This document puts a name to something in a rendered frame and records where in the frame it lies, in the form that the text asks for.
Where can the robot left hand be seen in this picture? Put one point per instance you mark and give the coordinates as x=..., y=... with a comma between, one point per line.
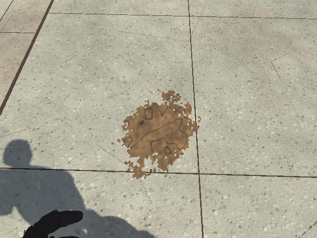
x=52, y=221

